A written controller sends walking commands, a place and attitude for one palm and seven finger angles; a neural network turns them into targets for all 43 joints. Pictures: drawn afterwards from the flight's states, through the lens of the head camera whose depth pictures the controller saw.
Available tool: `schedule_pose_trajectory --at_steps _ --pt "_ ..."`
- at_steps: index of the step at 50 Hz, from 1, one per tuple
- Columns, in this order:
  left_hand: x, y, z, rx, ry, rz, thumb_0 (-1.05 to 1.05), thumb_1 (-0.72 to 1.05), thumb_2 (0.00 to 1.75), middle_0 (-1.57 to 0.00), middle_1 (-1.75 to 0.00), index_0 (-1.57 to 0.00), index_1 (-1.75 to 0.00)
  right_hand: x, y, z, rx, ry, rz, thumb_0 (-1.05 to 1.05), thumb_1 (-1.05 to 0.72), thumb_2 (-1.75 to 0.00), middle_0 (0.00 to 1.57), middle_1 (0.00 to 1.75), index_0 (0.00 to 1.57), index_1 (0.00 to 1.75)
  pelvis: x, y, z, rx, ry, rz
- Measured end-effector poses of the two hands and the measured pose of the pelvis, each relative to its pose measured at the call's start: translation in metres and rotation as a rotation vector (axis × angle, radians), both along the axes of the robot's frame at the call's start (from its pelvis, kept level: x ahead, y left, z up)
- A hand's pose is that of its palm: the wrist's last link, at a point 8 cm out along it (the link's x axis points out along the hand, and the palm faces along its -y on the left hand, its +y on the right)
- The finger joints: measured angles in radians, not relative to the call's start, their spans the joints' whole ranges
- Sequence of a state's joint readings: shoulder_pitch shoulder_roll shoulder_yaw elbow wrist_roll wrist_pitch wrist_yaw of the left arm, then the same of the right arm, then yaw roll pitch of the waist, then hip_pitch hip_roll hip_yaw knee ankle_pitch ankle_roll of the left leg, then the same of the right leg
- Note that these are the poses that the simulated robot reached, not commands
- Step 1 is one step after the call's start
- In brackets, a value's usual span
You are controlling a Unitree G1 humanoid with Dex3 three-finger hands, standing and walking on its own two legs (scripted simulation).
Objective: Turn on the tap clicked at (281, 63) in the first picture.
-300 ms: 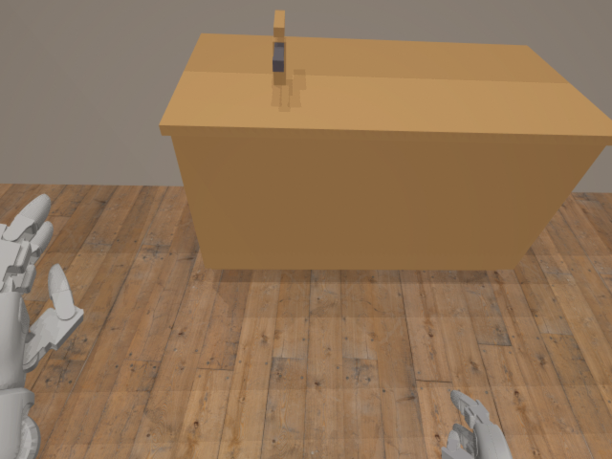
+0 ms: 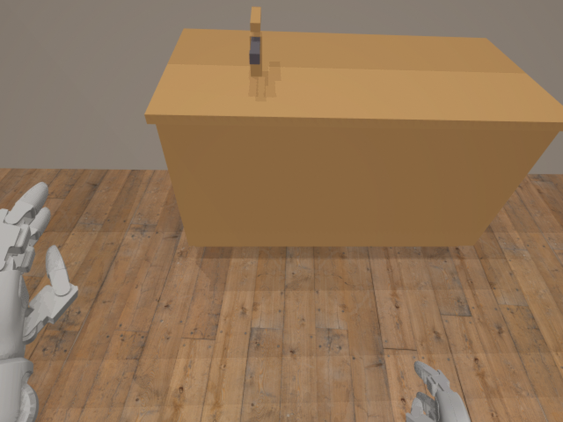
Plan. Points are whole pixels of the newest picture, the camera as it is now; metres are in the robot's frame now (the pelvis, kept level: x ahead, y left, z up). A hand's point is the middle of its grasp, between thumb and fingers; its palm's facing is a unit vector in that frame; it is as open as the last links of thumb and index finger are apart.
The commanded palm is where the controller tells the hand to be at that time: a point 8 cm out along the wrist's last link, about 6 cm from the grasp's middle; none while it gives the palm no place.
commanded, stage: look at it before walking up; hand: left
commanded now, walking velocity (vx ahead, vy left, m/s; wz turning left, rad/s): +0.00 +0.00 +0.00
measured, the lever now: (254, 57) +0.98 +0.14 +0.08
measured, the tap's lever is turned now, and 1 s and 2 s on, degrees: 0 0 0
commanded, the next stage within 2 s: walk to a spot facing it in 0.10 s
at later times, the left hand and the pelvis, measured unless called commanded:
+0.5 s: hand (66, 274) +0.23 +0.25 +0.16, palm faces +0.45 -0.81 -0.37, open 7.4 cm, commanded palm +0.17 +0.29 +0.18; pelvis +0.02 +0.00 -0.01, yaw +2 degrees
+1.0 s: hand (123, 174) +0.37 +0.24 +0.17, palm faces +0.35 -0.80 -0.49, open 7.4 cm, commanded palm +0.32 +0.29 +0.18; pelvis +0.15 +0.01 -0.01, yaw +0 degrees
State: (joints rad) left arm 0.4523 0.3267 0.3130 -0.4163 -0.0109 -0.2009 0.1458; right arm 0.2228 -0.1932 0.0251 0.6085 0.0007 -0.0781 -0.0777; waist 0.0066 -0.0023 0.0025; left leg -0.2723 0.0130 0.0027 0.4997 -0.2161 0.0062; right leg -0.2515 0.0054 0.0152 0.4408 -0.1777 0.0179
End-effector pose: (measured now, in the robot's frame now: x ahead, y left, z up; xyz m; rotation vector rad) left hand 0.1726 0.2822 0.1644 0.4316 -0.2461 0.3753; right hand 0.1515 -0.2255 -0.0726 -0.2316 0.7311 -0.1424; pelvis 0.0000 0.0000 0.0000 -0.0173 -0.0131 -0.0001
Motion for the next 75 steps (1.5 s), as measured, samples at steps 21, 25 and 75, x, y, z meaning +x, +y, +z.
schedule_pose_trajectory --at_steps 21,25,75 --pt "0.005 0.004 -0.002 0.001 -0.006 0.022 0.02 0.89 0.90 -0.21 -0.31 -0.21 -0.30 -0.001 -0.005 -0.006 -0.025 0.027 -0.024 0.01 -0.90 -0.90 0.20 0.30 0.20 0.30 0.011 0.003 -0.004 -0.004 0.016 0.019" --pt "0.013 0.009 0.004 0.040 -0.052 0.036 0.02 0.89 0.90 -0.21 -0.31 -0.21 -0.30 0.005 -0.005 -0.016 -0.033 0.052 -0.021 0.01 -0.90 -0.90 0.20 0.30 0.20 0.30 0.020 0.003 -0.011 -0.006 0.012 0.037" --pt "0.258 -0.047 0.039 0.152 -0.064 -0.171 0.01 0.89 0.90 -0.22 -0.31 -0.22 -0.30 0.184 -0.059 -0.002 0.009 0.014 -0.193 0.01 -0.91 -0.90 0.20 0.30 0.20 0.30 0.216 -0.015 -0.001 0.064 0.034 -0.176"
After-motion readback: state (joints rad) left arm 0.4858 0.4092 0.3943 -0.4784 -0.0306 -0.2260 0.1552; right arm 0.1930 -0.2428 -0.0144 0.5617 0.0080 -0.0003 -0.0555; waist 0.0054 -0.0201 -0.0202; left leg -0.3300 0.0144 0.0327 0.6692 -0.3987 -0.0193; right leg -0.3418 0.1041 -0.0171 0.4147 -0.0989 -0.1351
